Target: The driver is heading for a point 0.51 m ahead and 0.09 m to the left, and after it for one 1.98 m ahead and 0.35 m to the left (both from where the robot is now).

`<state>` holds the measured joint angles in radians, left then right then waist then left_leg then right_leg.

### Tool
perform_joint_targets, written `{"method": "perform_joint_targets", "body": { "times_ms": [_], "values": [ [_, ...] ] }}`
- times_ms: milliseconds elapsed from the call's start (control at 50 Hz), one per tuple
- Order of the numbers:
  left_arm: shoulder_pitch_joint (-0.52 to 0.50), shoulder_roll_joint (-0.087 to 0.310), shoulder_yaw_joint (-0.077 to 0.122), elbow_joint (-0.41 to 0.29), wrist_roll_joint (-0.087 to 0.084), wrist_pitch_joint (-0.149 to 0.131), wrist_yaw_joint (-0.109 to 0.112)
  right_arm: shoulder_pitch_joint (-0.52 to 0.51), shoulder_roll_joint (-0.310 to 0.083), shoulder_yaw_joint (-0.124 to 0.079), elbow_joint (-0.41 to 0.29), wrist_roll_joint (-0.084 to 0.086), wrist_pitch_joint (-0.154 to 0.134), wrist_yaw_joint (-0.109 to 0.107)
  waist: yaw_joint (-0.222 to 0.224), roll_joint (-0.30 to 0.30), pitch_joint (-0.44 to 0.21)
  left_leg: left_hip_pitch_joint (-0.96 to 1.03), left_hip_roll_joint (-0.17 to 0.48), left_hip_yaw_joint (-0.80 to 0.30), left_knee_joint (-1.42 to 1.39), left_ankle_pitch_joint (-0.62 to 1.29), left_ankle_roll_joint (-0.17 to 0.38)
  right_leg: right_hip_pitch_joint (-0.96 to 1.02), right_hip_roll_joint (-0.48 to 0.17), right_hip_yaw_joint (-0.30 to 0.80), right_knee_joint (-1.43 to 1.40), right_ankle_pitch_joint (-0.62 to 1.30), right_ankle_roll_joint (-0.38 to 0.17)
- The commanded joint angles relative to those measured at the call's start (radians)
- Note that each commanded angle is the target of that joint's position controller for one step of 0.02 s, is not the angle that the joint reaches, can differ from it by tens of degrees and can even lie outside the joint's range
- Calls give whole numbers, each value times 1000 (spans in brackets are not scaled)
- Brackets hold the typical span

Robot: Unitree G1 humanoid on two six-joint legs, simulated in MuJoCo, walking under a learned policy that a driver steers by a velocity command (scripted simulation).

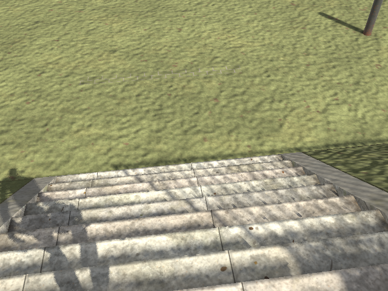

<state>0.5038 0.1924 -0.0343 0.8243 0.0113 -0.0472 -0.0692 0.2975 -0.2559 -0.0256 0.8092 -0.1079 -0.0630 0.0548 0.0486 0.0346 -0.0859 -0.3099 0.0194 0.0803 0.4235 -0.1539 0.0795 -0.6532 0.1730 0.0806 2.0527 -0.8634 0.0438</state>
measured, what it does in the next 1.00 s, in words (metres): goes down, turning left: right foot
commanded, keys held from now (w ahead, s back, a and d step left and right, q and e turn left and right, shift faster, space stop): s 0.04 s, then s+q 0.14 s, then w+q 0.82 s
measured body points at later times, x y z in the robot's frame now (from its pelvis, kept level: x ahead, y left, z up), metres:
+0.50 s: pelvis +0.04 -0.05 +0.00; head +0.05 -0.06 +0.45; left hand +0.01 +0.21 -0.13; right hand +0.14 -0.29 -0.13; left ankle +0.13 +0.12 -0.64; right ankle +0.04 -0.12 -0.74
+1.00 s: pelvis +0.21 +0.01 -0.09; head +0.20 +0.02 +0.36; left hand -0.03 +0.07 -0.22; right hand +0.43 -0.11 -0.21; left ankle +0.31 +0.22 -0.80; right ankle +0.04 -0.12 -0.74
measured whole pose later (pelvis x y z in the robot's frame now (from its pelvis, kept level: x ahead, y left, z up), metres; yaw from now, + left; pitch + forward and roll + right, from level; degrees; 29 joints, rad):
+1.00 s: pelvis +0.21 +0.01 -0.09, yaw +22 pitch +0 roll -3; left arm 0.70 0.07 -0.07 1.18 0.11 -0.12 0.05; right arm 0.14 -0.19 0.01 0.89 -0.10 -0.02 0.11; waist 0.12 0.04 -0.03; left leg -0.55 0.12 0.01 0.52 0.38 0.07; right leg 0.00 -0.06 -0.36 0.86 -0.83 0.03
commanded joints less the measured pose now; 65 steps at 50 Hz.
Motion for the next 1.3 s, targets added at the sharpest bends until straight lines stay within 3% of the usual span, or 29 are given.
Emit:
{"method": "perform_joint_targets", "body": {
  "times_ms": [20,100,120,140,200,220,260,320,360,380,400,420,480,520,580,680,780,900,960,1040,1100,1120,1140,1160,1180,1200,1220,1240,1300],
  "values": [
    [-98,47,-7,-220,26,30,24,3,-135,-28,-94,15,-18,-18,-31,-90,4,308,468,-237,49,1234,324,-520,-180,61,-58,247,49],
    [195,-5,-14,-65,25,50,-46,97,-54,29,51,21,-66,-42,85,21,122,-281,169,-26,-8,885,180,-111,-188,-61,-245,699,70],
    [-235,28,37,-166,-26,107,67,93,-46,34,15,171,-34,-61,-10,-30,54,-42,251,-106,49,837,154,-238,-106,-35,-364,707,41],
    [-289,-4,11,-199,-17,134,93,85,7,62,9,172,-13,-78,-7,-84,56,-53,207,-91,64,723,106,-194,-154,-12,-645,833,33],
    [-205,-18,-3,-142,3,144,80,-3,-107,25,-22,129,26,-79,21,144,-29,-122,181,-103,-3,407,87,222,-144,-118,-1050,820,-7],
    [-41,36,12,-93,65,133,-5,25,-266,-23,-11,-16,-12,-6,43,239,269,-484,218,-173,-204,-75,120,206,-187,-176,-798,729,28],
    [-146,125,33,-124,79,98,-20,38,-280,-64,-19,23,-34,-20,-36,48,203,-313,270,-340,-242,-530,174,176,-182,-127,-1137,477,46],
    [-306,132,46,-179,34,84,52,146,-185,-63,31,82,-9,-68,-125,58,41,77,350,-534,-159,-635,211,227,-162,-91,-1610,543,-42],
    [-183,163,82,-172,27,29,85,154,-43,-24,6,73,-27,-81,-33,8,-123,-130,196,-390,83,-470,120,727,-295,7,-1666,594,-166],
    [141,221,119,-78,69,-2,109,-16,87,15,-145,72,-38,-69,126,-279,-71,-748,-74,-142,314,-472,-1,1091,-566,459,-1737,430,-414],
    [296,221,131,-43,134,-22,94,-102,66,13,-158,82,-41,-72,232,-107,116,-1094,-134,-367,440,-391,-30,1195,-637,674,-1797,593,-482],
    [256,205,130,-12,155,-9,52,-56,84,12,-120,86,-35,-84,156,-41,168,-1180,-124,-463,467,-222,-31,1142,-656,555,-1815,725,-410],
    [40,31,92,24,51,-24,8,287,-29,-8,59,20,-3,-23,-81,-176,76,-755,-40,-230,964,74,-40,558,-412,80,-1767,703,-173],
    [-110,22,72,25,89,-48,33,398,21,19,73,24,15,51,-161,-133,110,-612,-37,-138,1274,148,-58,177,-372,-20,-1783,609,-130],
    [-12,57,55,137,111,-89,69,201,3,30,-7,63,17,77,-63,-70,164,-717,14,-146,1249,209,-65,174,-402,-70,-1784,539,-176],
    [181,62,11,271,125,-111,78,31,-8,20,2,27,-10,57,13,-135,174,-826,23,-204,945,367,-8,463,-430,-64,-1688,697,-206],
    [430,-22,-22,406,135,-101,113,-108,64,27,10,42,-21,21,67,-137,238,-1077,64,-301,479,574,3,862,-531,28,-1607,886,-183],
    [174,-13,-39,305,144,-99,88,-152,30,23,28,19,13,61,-14,-66,293,-285,94,-76,326,690,5,243,-447,-253,-1536,619,-147],
    [297,27,-16,363,93,-78,122,-317,37,32,-7,13,34,51,83,-74,349,-472,122,-75,56,508,-7,587,-511,-172,-1455,675,-158],
    [286,53,19,375,99,-31,131,-348,59,40,17,-9,18,46,106,-60,282,-318,92,-17,-85,350,-4,689,-511,-167,-1324,949,-178],
    [226,118,30,382,110,2,43,182,-87,-39,276,0,-14,11,-93,71,131,452,51,81,-302,749,11,363,-350,-266,-793,756,-101],
    [192,103,39,369,113,9,-4,477,-157,-65,347,-20,-12,8,-210,249,-33,971,148,-50,-120,975,126,-27,-229,-259,-353,172,-39],
    [223,17,28,322,87,3,-67,602,-282,-100,370,5,11,4,-211,174,-389,1326,321,-183,272,1372,271,-130,-181,-116,-52,-3,-36],
    [-4,36,40,208,33,-31,-78,564,-291,-113,369,-10,7,-13,-256,113,-290,1247,402,-223,276,1522,317,-343,-189,-108,9,-63,-13],
    [-136,71,38,116,6,-58,-69,393,-233,-106,335,22,10,-3,-216,37,-205,1091,457,-218,218,1197,318,-488,-277,-105,-102,-50,-26],
    [-45,95,71,208,-64,-20,63,229,-135,-70,286,132,46,-56,-116,25,-2,752,458,-271,97,878,279,-454,-273,-22,-384,124,-40],
    [20,100,76,244,-7,16,100,145,-58,-40,243,140,52,-76,-42,-19,126,408,437,-245,49,792,256,-265,-291,-26,-479,148,-32],
    [-31,40,48,185,56,-25,32,97,87,23,219,-1,-1,-15,10,-148,146,31,362,-109,-30,598,186,-40,-374,32,-707,466,-84],
    [162,-60,43,306,96,-34,-66,-5,-9,7,182,-6,-37,-2,100,46,169,-421,202,48,17,472,170,344,-257,-83,-863,961,-109]
  ]
}}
